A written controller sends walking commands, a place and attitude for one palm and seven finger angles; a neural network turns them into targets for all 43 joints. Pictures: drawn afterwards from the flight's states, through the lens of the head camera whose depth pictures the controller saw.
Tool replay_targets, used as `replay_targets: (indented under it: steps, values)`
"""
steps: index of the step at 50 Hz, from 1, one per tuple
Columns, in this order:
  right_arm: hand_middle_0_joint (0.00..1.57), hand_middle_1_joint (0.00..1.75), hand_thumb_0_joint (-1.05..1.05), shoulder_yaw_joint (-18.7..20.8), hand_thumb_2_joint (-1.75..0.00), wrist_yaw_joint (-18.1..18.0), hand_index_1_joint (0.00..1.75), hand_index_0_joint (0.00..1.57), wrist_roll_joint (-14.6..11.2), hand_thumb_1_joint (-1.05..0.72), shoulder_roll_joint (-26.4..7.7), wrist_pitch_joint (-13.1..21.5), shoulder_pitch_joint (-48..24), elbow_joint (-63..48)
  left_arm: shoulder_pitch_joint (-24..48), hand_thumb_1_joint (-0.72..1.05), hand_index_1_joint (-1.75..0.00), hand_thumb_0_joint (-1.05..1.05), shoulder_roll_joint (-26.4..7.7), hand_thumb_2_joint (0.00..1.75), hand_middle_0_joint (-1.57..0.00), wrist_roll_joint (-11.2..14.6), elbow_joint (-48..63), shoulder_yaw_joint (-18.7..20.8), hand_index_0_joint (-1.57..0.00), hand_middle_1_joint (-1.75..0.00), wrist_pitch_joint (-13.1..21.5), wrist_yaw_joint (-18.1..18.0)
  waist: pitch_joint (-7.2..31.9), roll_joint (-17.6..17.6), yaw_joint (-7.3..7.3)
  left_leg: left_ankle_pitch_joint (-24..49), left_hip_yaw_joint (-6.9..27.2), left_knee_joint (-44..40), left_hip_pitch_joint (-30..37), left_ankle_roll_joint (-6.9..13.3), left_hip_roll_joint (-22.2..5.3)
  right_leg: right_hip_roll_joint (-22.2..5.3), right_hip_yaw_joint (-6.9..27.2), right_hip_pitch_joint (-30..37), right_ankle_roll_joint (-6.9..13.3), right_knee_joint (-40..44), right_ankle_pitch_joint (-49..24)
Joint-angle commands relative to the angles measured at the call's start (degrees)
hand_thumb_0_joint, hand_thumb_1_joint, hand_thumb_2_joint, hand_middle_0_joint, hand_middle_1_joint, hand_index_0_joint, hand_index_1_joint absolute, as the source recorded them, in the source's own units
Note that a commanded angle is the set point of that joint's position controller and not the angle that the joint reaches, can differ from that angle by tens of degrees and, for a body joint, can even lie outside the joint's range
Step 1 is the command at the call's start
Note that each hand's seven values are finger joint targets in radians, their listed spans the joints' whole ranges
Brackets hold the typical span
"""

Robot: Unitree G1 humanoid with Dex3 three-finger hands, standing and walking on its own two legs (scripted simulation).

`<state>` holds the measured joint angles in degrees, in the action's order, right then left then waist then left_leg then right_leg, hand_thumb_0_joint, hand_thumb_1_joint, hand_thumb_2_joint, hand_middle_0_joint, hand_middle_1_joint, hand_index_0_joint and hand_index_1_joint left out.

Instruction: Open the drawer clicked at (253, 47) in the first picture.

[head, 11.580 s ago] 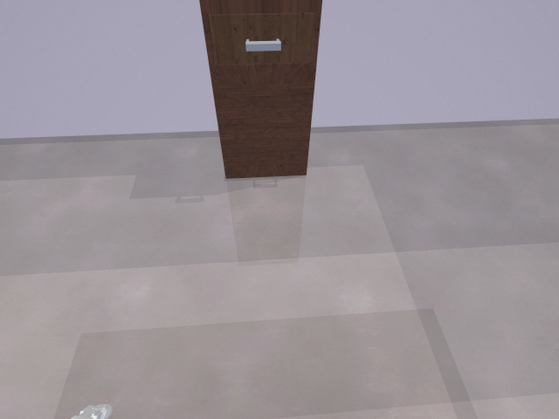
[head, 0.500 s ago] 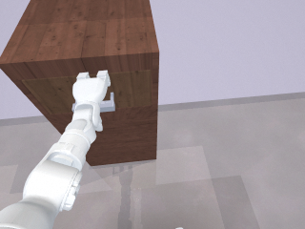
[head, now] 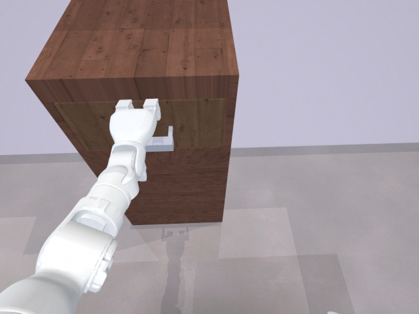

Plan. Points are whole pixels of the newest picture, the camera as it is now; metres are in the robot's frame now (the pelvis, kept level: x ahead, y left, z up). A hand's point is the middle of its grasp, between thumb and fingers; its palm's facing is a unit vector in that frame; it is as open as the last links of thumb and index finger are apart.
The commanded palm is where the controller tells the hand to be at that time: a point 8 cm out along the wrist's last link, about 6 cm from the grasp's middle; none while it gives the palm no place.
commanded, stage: move the hooked fingers above the handle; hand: left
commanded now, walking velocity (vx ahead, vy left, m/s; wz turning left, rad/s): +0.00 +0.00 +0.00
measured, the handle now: (147, 137) +0.53 +0.14 -0.03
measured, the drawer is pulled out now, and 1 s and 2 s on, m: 0.00 0.00 0.00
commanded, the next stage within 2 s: lower the fingers behind the handle in 0.42 s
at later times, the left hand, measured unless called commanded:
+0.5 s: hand (135, 143) +0.47 +0.15 +0.02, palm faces -0.02 -0.05 -1.00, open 13.8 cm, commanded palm +0.44 +0.15 +0.09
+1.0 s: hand (137, 155) +0.45 +0.15 +0.00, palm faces -0.03 -0.04 -1.00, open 13.8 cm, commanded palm +0.44 +0.15 +0.05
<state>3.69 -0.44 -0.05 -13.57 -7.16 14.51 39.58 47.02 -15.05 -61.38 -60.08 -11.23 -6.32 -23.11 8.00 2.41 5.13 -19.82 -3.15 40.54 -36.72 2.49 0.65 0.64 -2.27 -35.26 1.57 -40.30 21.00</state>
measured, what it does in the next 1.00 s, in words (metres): stands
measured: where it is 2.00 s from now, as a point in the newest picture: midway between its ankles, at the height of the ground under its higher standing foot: outside the picture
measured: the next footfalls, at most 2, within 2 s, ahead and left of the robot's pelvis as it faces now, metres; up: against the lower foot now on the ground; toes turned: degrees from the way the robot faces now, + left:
none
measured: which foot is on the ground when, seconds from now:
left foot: down 0.00-1.00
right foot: down 0.00-1.00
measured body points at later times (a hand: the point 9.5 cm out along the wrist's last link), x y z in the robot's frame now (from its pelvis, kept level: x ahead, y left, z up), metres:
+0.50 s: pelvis +0.01 +0.00 +0.00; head +0.08 -0.01 +0.45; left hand +0.46 +0.15 +0.08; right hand +0.03 -0.26 -0.14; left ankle -0.01 +0.09 -0.71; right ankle -0.02 -0.10 -0.71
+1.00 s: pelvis +0.00 +0.00 -0.01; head +0.07 +0.00 +0.43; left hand +0.45 +0.15 +0.05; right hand +0.04 -0.26 -0.14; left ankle -0.01 +0.09 -0.71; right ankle -0.02 -0.10 -0.71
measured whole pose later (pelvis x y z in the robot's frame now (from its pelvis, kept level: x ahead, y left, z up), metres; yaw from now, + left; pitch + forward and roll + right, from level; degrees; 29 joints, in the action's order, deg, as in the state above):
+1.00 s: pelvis +0.00 +0.00 -0.01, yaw +0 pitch +18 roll -1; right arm 4.2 -0.1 0.7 -13.0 -7.5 16.7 40.9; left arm 43.5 -15.7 -62.0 -60.5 -9.2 -4.0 -24.8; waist 9.1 2.6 5.3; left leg -21.5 -3.1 44.9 -41.1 2.7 0.2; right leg 1.0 -2.3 -39.3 1.4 -43.8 22.2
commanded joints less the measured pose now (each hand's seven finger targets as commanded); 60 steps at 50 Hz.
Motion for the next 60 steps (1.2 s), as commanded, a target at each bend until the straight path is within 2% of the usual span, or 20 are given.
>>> replay_targets:
  steps: [1,6,7,11,13,17,19,23,24,26,30,36,39,42,43,47,53,56,58,60]
  values:
    - [0.2,0.3,0.0,2.2,-0.9,-0.3,0.3,0.2,0.3,-0.9,-8.0,0.2,6.9,-3.9,25.5,-0.5,-1.2,0.0,-9.8,0.3,-0.3,0.2,7.5,4.0,-0.3,-1.2,-2.6,-0.7,22.9,-3.6,1.42,23.9,1.9,-1.7,15.9,0.1,0.7,2.2,1.3,8.8,0.7,3.3,-23.3]
    - [0.2,0.3,0.0,1.8,-0.9,-1.3,0.3,0.2,0.2,-0.9,-8.1,-0.1,7.0,-5.3,21.8,-0.5,-1.2,0.0,-13.0,0.3,-0.3,0.2,9.3,6.0,-0.3,-1.2,-0.4,2.0,23.2,-4.5,0.32,24.2,1.1,-1.5,13.4,0.5,0.9,1.7,2.2,12.4,0.3,3.3,-27.0]
    - [0.2,0.3,0.0,1.8,-0.9,-1.3,0.3,0.2,0.2,-0.9,-8.0,0.0,7.3,-5.5,22.4,-0.5,-1.2,0.0,-11.9,0.3,-0.3,0.2,10.6,4.7,-0.3,-1.2,0.5,2.1,22.2,-3.7,0.66,24.2,1.1,-1.5,13.3,0.5,0.9,1.6,2.2,11.6,0.3,3.4,-27.1]
    - [0.2,0.3,0.0,2.6,-0.9,-0.9,0.3,0.2,0.6,-0.9,-7.6,0.5,8.2,-5.2,21.6,-0.5,-1.2,0.0,-12.7,0.3,-0.3,-0.5,15.3,6.4,-0.3,-1.2,3.5,0.9,24.6,-1.4,-0.09,28.7,1.5,-0.8,16.2,0.3,0.4,1.9,2.0,10.9,0.6,2.8,-28.1]
    - [0.2,0.3,0.0,3.0,-0.9,-0.4,0.3,0.2,0.6,-0.9,-7.6,0.6,8.7,-4.5,22.0,-0.5,-1.2,0.0,-11.0,0.3,-0.3,-0.6,16.5,5.2,-0.3,-1.2,4.0,0.0,24.1,-1.1,0.32,29.0,1.8,-0.7,17.2,0.1,0.1,2.2,1.7,9.2,0.6,2.8,-27.0]
    - [0.2,0.3,0.0,3.5,-0.9,0.3,0.3,0.2,0.8,-0.9,-7.8,0.3,9.0,-3.4,23.0,-0.5,-1.2,0.0,-11.9,0.3,-0.3,-0.4,18.6,6.1,-0.3,-1.2,3.6,-1.5,25.7,0.5,0.17,31.0,2.2,-0.6,19.6,0.0,-0.1,2.4,1.4,8.9,0.8,2.9,-26.8]
    - [0.2,0.3,0.0,3.4,-0.9,0.5,0.3,0.2,0.6,-0.9,-7.8,-0.1,8.7,-3.0,21.1,-0.5,-1.2,0.0,-9.9,0.3,-0.3,0.0,15.9,4.8,-0.3,-1.2,2.4,-1.4,23.2,-1.6,0.54,29.5,2.3,-1.1,18.5,-0.1,-0.1,2.5,1.0,8.5,0.7,3.4,-25.8]
    - [0.2,0.3,0.0,3.2,-0.9,0.3,0.3,0.2,0.4,-0.9,-8.1,-0.4,8.0,-2.9,21.4,-0.5,-1.2,0.0,-11.4,0.3,-0.3,0.4,15.8,5.4,-0.3,-1.2,1.4,-0.7,23.1,-2.4,0.21,27.6,1.7,-2.0,17.5,0.2,0.4,2.2,1.7,11.1,0.7,4.1,-27.0]
    - [0.2,0.3,0.0,3.1,-0.9,0.2,0.3,0.2,0.3,-0.9,-8.0,-0.5,7.6,-3.1,20.7,-0.5,-1.2,0.0,-9.6,0.3,-0.3,0.6,15.0,3.9,-0.3,-1.2,1.1,-0.2,22.2,-2.4,0.52,26.7,1.6,-2.3,17.3,0.2,0.5,2.2,1.6,10.8,0.7,4.5,-26.5]
    - [0.2,0.3,0.0,2.8,-0.9,0.0,0.3,0.2,0.2,-0.9,-8.2,-0.6,7.5,-3.1,20.9,-0.5,-1.2,0.0,-11.8,0.3,-0.3,0.5,14.3,5.2,-0.3,-1.2,1.3,0.4,21.1,-2.3,0.12,26.2,1.8,-2.8,16.6,0.1,0.4,2.1,1.7,11.0,0.9,4.5,-25.7]
    - [0.2,0.3,0.0,2.5,-0.9,-0.3,0.3,0.2,0.0,-0.9,-8.2,-0.4,7.3,-3.8,18.5,-0.5,-1.2,0.0,-10.2,0.3,-0.3,0.1,11.3,4.2,-0.3,-1.2,1.6,0.9,17.9,-4.6,0.47,22.4,1.4,-2.9,14.1,0.3,0.5,2.1,1.6,9.3,0.7,4.7,-23.1]
    - [0.2,0.3,0.0,2.7,-0.9,-0.5,0.3,0.2,0.6,-0.9,-7.8,0.4,7.3,-4.4,19.2,-0.5,-1.2,0.0,-12.2,0.3,-0.3,-0.8,13.5,6.4,-0.3,-1.2,4.2,-0.9,21.0,-3.5,0.01,23.4,1.6,-1.0,13.6,0.2,0.6,2.0,2.0,8.9,0.8,2.9,-24.0]
    - [0.2,0.3,0.0,3.0,-0.9,-0.2,0.3,0.2,0.7,-0.9,-7.5,0.8,7.2,-3.9,21.0,-0.5,-1.2,0.0,-9.6,0.3,-0.3,-1.6,13.9,4.4,-0.3,-1.2,4.1,-2.5,21.5,-1.6,0.93,22.9,1.8,0.2,14.2,0.1,0.3,2.1,1.7,5.3,0.9,2.1,-22.0]
    - [0.2,0.3,0.0,3.3,-0.9,0.1,0.3,0.2,1.0,-0.9,-7.6,1.0,7.7,-3.4,23.1,-0.5,-1.2,0.0,-11.0,0.3,-0.3,-1.7,14.8,5.8,-0.3,-1.2,3.8,-3.8,24.5,0.0,1.04,24.3,2.3,1.5,15.3,-0.1,0.2,2.2,1.6,4.4,0.9,0.9,-22.2]
    - [0.2,0.3,0.0,3.3,-0.9,0.2,0.3,0.2,1.1,-0.9,-7.4,0.8,7.4,-3.3,22.9,-0.5,-1.2,0.0,-8.5,0.3,-0.3,-1.6,13.7,3.8,-0.3,-1.2,3.3,-4.0,24.3,0.1,1.67,24.3,2.6,1.8,15.6,-0.2,0.2,2.4,1.3,3.3,0.9,0.7,-21.7]
    - [0.2,0.3,0.0,3.0,-0.9,0.1,0.3,0.2,1.0,-0.9,-7.8,0.7,8.0,-2.5,22.7,-0.5,-1.2,0.0,-9.7,0.3,-0.3,-0.9,10.3,4.9,-0.3,-1.2,2.1,-4.0,22.8,-2.6,2.12,21.5,2.4,2.0,12.6,0.0,0.3,2.4,1.4,3.4,0.7,0.8,-20.9]
    - [0.2,0.3,0.0,2.8,-0.9,-0.3,0.3,0.2,1.1,-0.9,-7.7,1.2,8.7,-2.5,24.0,-0.5,-1.2,0.0,-9.1,0.3,-0.3,-1.3,9.1,4.1,-0.3,-1.2,2.4,-4.0,23.1,-0.9,2.64,19.8,2.5,3.0,10.8,0.1,0.3,2.4,1.4,1.4,0.8,-0.3,-19.5]
    - [0.2,0.3,0.0,2.7,-0.9,-0.3,0.3,0.2,1.3,-0.9,-7.8,1.3,9.1,-2.6,22.0,-0.5,-1.2,0.0,-12.7,0.3,-0.3,-1.5,8.3,7.4,-0.3,-1.2,2.8,-4.4,24.7,-0.8,1.37,20.6,2.4,3.6,9.3,0.1,0.4,2.5,1.7,2.8,0.9,-1.2,-20.6]
    - [0.2,0.3,0.0,2.7,-0.9,-0.1,0.3,0.2,1.4,-0.9,-7.6,1.5,9.5,-2.7,20.6,-0.5,-1.2,0.0,-10.3,0.3,-0.3,-1.5,7.4,5.8,-0.3,-1.2,2.6,-4.8,24.0,-1.4,1.75,20.0,2.1,4.1,8.2,0.2,0.3,2.5,1.6,2.1,0.7,-1.3,-20.8]
    - [0.2,0.3,0.0,2.9,-0.9,0.0,0.3,0.2,1.5,-0.9,-7.8,1.6,9.7,-2.8,20.2,-0.5,-1.2,0.0,-11.3,0.3,-0.3,-1.7,8.3,6.7,-0.3,-1.2,2.7,-5.2,25.5,-1.7,1.54,20.2,1.9,4.6,7.8,0.2,0.3,2.5,1.8,2.7,0.6,-1.8,-21.4]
